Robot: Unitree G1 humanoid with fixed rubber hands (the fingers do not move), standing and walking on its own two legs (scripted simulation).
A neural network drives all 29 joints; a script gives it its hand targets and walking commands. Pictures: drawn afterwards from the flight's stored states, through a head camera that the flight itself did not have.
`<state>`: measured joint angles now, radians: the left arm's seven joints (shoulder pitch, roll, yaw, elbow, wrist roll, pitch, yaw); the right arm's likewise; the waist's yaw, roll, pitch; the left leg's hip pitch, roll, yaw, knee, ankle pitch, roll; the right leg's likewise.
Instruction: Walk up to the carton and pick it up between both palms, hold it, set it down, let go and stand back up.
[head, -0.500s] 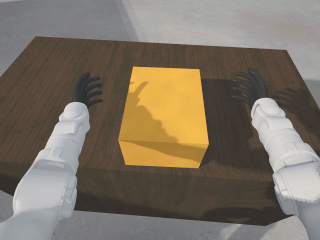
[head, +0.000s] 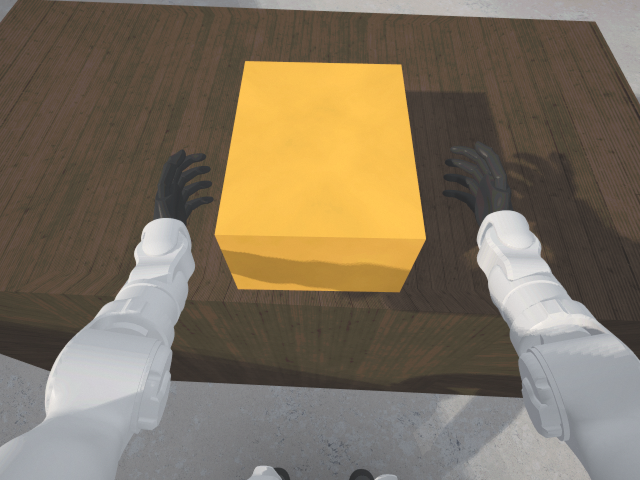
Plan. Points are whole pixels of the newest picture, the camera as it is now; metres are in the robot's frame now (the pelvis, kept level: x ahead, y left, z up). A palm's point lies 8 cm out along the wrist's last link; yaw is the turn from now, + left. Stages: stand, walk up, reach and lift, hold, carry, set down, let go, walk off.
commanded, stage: reach and lift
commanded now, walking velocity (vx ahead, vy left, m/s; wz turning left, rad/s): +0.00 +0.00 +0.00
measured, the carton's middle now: (321, 174) +0.54 +0.05 +0.01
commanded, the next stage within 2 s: none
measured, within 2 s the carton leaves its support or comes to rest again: neither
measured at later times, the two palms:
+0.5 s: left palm (193, 227) +0.44 +0.21 +0.01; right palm (462, 212) +0.47 -0.15 +0.02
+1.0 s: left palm (202, 229) +0.43 +0.19 +0.02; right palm (454, 218) +0.46 -0.13 +0.03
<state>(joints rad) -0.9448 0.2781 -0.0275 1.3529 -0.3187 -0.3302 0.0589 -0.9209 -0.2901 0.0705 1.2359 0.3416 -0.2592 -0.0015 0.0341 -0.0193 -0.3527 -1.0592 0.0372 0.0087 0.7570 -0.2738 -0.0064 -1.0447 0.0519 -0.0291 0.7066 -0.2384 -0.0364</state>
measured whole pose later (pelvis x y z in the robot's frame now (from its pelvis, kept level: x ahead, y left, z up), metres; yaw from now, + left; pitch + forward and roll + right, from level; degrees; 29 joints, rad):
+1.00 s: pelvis +0.01 +0.01 +0.01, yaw -1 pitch +28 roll -2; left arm -0.91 0.11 0.22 1.40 -0.05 -0.38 0.13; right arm -0.92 -0.13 -0.24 1.31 -0.03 -0.33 -0.07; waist 0.06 0.01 -0.27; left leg -0.94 0.03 0.03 0.76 -0.31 0.01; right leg -0.93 0.05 -0.01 0.71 -0.26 -0.02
